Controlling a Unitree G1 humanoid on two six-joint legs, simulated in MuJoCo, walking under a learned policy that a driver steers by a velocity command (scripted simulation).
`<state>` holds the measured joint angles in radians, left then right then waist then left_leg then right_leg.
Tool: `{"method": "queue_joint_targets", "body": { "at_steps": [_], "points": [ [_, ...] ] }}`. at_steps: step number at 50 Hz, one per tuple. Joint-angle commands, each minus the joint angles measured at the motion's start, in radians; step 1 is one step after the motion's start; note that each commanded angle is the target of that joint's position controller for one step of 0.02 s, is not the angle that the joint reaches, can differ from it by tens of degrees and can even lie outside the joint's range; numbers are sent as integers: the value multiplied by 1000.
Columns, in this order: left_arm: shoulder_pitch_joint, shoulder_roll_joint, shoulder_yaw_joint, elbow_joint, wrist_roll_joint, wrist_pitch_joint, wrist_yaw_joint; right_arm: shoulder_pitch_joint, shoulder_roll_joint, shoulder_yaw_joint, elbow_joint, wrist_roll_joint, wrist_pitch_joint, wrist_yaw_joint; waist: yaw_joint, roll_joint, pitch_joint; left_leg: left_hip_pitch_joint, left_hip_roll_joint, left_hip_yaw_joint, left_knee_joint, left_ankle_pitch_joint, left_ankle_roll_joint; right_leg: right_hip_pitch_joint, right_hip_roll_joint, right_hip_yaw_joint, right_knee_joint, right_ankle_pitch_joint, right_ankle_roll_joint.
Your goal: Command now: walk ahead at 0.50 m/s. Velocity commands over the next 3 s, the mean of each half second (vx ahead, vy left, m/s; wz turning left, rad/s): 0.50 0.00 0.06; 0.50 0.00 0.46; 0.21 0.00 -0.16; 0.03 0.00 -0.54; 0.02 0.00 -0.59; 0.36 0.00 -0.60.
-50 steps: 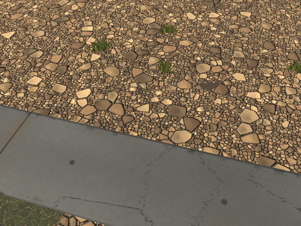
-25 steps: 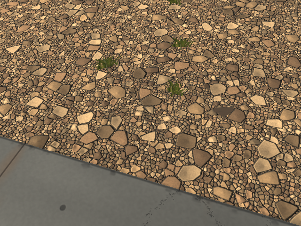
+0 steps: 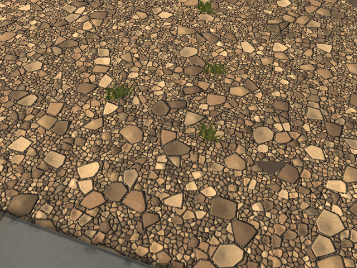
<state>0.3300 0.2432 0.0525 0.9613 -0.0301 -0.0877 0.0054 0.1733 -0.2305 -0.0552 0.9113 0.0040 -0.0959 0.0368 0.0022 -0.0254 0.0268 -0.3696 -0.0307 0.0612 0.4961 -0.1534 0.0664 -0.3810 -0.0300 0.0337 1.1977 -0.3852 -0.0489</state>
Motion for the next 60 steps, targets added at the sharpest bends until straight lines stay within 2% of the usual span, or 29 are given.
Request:
{"method": "queue_joint_targets", "body": {
  "at_steps": [1, 7, 11, 12, 17, 19, 20, 21, 22, 23, 24, 26, 28, 31, 34, 37, 38, 42, 46, 48, 50, 51, 52, 53, 54, 55, 56, 58, 60],
  "points": [
    [32, 74, 32, -64, 6, -1, 12, 55, -58, -8, -14, -17, -12, 1, 7, 115, -65, 203, 256, -323, -304, 47, 163, -204, -111, 48, -14, 113, -6],
    [-149, 58, 36, -124, 24, 21, 19, 155, -132, -23, 27, -13, -7, -37, -13, 77, 15, 203, 244, -222, -361, 186, 151, -331, -127, 33, -317, 344, 25],
    [-239, 23, 25, -152, 24, 17, -2, 198, -140, -23, 50, -7, 2, -39, -33, 93, -11, 173, 182, -109, -334, 281, 125, -175, -61, -24, -480, 493, 36],
    [-166, 50, 38, -113, 22, 16, -14, 245, -154, -30, 66, -28, -3, -36, -24, 91, -62, 203, 236, -132, -284, 306, 149, -143, -63, -15, -320, 556, 35],
    [-288, 68, 38, -152, 28, -8, -48, 259, -124, -25, 57, -15, 15, -43, -39, 95, 37, 353, 286, -168, -145, 362, 149, -327, -70, -22, -330, 338, -4],
    [-170, 87, 50, -123, 29, -23, -53, 196, -129, -25, 33, -8, 28, -45, 32, 104, 3, 215, 252, -144, -28, 526, 130, -53, -12, -75, -401, 274, -24],
    [14, 114, 70, -61, 30, -33, -55, 142, -129, -22, 18, 0, 29, -45, 125, 105, -57, 107, 205, -129, 144, 611, 115, 203, 36, -106, -461, 315, -38],
    [184, 184, 97, -15, 31, -40, -56, 128, -100, -12, 3, 11, 17, -38, 210, 13, -118, -51, 120, -113, 451, 510, 70, 434, -22, -40, -574, 344, -81],
    [157, 230, 94, -48, 22, -36, -45, 277, -3, 13, 12, 2, 2, -34, 108, -269, -195, -297, -19, -90, 845, -330, 13, 581, -298, 351, -666, 337, -203],
    [151, 103, 37, -95, 18, -36, -45, 313, -49, -2, 51, 8, -29, -28, 93, -235, -200, -377, -48, -295, 986, -506, 37, 555, -335, 454, -643, 744, -228],
    [206, 136, 50, -46, 31, -35, -51, 233, -75, -14, -19, 68, -37, -33, 93, -282, -202, -485, -50, -260, 1034, -392, 32, 508, -420, 581, -828, 585, -281],
    [10, 79, 27, -81, 24, -36, -55, 89, -117, -29, -70, 54, 11, -49, 45, -42, -33, -480, 63, -231, 971, -224, 21, 269, -372, 394, -859, 475, -242],
    [-76, 70, 22, -90, 22, -43, -47, 158, -66, -26, -61, 45, 61, -48, -27, -44, 6, -358, 121, -235, 866, -165, 7, 117, -311, 243, -933, 343, -196],
    [-40, 78, 23, -57, 26, -45, -13, 45, -70, -31, -122, 27, 76, -36, -15, -14, 57, -381, 144, -211, 588, -19, 0, 128, -254, 61, -988, 420, -141],
    [48, 124, 43, -10, 48, -33, 14, 62, -34, -23, -125, 3, 67, 0, 2, -10, -50, -357, 154, -162, 546, 172, 10, 265, -272, -38, -905, 592, -138],
    [68, 97, 37, -13, 37, -34, 2, -21, -51, -30, -158, 6, 71, 16, 35, -18, -37, -386, 112, -68, 549, 245, 30, 309, -252, -107, -855, 478, -102],
    [178, 48, 30, 23, 32, -35, 9, -121, -33, -27, -182, 23, 64, 23, 107, -63, 17, -596, 142, -171, 526, 284, 34, 480, -279, -78, -813, 338, -71],
    [315, 43, 28, 38, 58, -42, 21, -377, -17, -18, -282, 53, 33, 50, 193, -75, 169, -892, 132, -170, 382, 229, 29, 655, -346, -44, -764, 130, -33],
    [89, 113, 39, -45, 36, -27, 18, -204, -21, -25, -213, 38, 32, 101, 80, -15, 99, -24, 54, -38, 155, 746, 15, 52, -234, -293, -729, -38, 43],
    [72, 123, 41, -50, 10, -6, 4, -38, -67, -46, -134, 35, 57, 74, 2, 0, 59, 76, 40, -29, 103, 689, 1, 171, -196, -310, -522, 42, 60],
    [82, 132, 46, -27, -24, 8, -9, 215, -130, -83, -17, -6, 70, 42, -128, -30, -25, 326, 39, 11, -85, 722, 36, 231, -173, -294, -82, 331, 81],
    [78, 142, 53, -10, -31, 6, -5, 303, -188, -99, 17, -34, 69, 22, -208, 21, -8, 501, 79, -50, -195, 732, 92, 58, -98, -257, 281, 120, 105],
    [133, 53, 46, -31, 7, 5, 10, 315, -268, -87, 36, -55, 50, 11, -145, 222, -79, 740, 202, -201, 48, 1131, 113, -256, -21, -141, 686, -586, 122],
    [364, -10, 13, -31, -21, -28, -1, 345, -299, -80, 35, -54, 29, 17, -68, 367, -358, 998, 346, -326, 329, 1433, 199, -414, 24, 200, 738, -522, 88],
    [327, 63, 27, -32, -27, -37, 4, 319, -250, -77, 32, -27, 45, 27, -90, 276, -477, 930, 369, -385, 249, 1258, 234, -399, -11, 212, 668, -477, 85],
    [261, 80, 32, -64, -51, -39, 13, 252, -222, -71, 11, -11, 48, 34, -52, 154, -466, 770, 427, -470, 103, 732, 272, -402, -17, 209, 496, -267, 68],
    [174, 55, 33, -63, -48, -16, 48, 97, -187, -59, -13, -4, 47, 20, 9, 21, -328, 434, 450, -520, -41, 495, 252, -343, -52, 156, 386, -51, 78],
    [193, 25, 28, -41, -3, 53, 66, -11, -100, -21, -16, -33, 34, 2, 83, 10, -207, 118, 461, -521, -61, 599, 175, -196, -112, 180, 281, 50, 130],
    [166, 37, 39, -56, 5, 71, 60, -13, -105, -17, -2, -61, 7, -12, 95, 63, -166, 1, 405, -410, -70, 643, 147, -134, -129, 203, 145, 62, 137]
  ]
}}
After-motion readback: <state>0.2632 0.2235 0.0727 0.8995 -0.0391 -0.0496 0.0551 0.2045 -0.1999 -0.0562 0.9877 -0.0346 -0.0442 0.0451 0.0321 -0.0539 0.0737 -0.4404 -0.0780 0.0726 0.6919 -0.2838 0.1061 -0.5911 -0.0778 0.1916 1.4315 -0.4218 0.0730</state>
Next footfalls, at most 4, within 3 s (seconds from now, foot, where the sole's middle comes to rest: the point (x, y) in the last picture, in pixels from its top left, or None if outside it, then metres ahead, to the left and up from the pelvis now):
0.40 right None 0.31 -0.16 -0.77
1.02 left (127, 235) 0.67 0.23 -0.94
1.60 right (174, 204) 0.82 0.03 -0.94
2.10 left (127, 194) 0.87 0.25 -0.94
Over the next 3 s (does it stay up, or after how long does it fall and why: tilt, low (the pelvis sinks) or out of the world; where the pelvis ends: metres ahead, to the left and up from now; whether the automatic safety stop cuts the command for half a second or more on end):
stays up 0.97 0.01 -0.18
